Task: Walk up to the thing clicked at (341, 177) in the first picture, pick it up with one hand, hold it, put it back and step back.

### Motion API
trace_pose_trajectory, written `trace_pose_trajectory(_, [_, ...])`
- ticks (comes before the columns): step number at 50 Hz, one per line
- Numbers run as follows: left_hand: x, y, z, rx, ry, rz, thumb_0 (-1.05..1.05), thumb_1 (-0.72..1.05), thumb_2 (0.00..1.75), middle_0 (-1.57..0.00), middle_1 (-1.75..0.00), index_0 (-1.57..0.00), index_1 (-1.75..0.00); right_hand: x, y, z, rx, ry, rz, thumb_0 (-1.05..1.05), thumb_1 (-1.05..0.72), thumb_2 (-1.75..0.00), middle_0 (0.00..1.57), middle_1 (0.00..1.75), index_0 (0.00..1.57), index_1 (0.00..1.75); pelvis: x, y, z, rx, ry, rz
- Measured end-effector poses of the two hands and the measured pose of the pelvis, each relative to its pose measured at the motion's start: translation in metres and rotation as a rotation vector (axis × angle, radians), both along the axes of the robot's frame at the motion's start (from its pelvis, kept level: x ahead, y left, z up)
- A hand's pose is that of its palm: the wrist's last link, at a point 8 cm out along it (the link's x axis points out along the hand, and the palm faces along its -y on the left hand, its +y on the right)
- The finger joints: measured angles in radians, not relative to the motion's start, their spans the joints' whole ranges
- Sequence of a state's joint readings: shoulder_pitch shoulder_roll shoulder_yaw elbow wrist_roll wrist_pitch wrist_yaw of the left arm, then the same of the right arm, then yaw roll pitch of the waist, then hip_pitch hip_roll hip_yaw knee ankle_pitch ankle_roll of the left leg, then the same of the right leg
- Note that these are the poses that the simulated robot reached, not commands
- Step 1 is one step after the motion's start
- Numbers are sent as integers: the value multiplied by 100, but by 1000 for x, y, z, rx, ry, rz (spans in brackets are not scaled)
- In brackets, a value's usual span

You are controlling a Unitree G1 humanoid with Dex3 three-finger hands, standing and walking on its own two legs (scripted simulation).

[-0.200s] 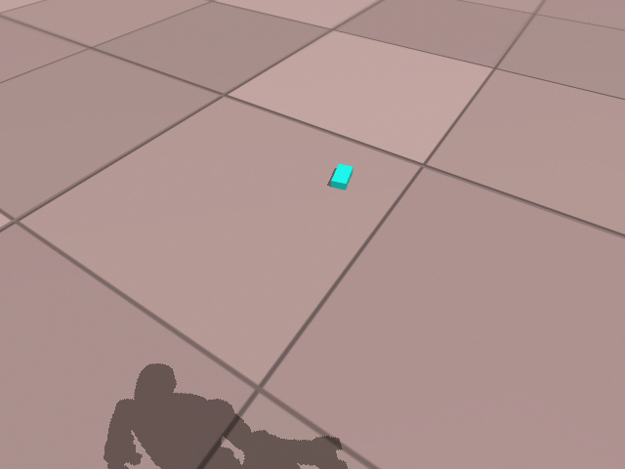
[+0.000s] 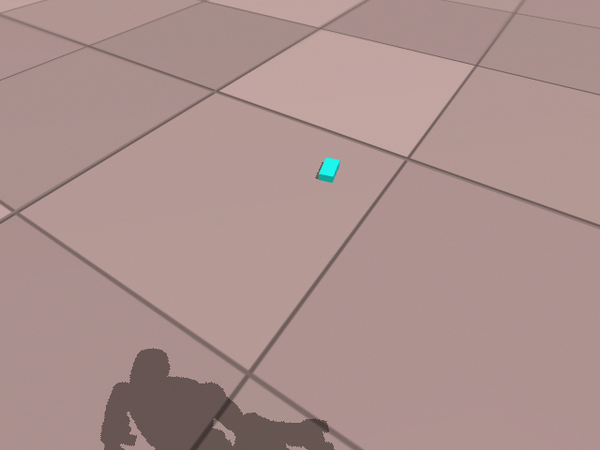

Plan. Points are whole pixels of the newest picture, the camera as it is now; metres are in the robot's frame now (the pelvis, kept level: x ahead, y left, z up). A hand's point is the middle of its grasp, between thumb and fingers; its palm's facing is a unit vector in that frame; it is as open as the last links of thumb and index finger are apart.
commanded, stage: stand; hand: left
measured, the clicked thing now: (329, 169) +1.61 -0.14 -0.76
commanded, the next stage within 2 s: walk up in 0.92 s
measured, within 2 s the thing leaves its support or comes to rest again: neither
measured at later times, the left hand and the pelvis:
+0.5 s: hand out of the picture +0.08 +0.25 -0.16, palm faces -0.02 -0.94 -0.34, open 7.4 cm; pelvis +0.01 +0.00 +0.00, yaw +0 degrees
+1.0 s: hand out of the picture +0.09 +0.26 -0.15, palm faces +0.05 -0.95 -0.32, open 7.4 cm; pelvis +0.01 +0.00 +0.00, yaw +4 degrees
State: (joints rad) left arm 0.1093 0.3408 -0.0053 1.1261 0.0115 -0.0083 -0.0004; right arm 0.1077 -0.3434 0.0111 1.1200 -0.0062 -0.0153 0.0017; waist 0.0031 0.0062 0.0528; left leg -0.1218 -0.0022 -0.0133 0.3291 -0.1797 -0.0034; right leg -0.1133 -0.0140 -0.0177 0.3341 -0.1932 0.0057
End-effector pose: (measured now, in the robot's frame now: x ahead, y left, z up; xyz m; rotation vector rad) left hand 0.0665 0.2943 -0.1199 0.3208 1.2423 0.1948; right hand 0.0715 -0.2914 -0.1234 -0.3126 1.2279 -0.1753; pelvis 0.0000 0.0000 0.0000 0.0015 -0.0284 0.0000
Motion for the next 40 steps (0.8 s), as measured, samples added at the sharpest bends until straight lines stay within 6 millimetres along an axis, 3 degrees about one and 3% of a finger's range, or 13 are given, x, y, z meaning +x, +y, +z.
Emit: trace_pose_trajectory(40, [8,1,2,3,-12,4,0,90,90,-20,-30,-21,-30,9,-2,3,-6,-11,-4,1,-91,-90,20,30,21,30,7,-1,1,-2,-5,1])
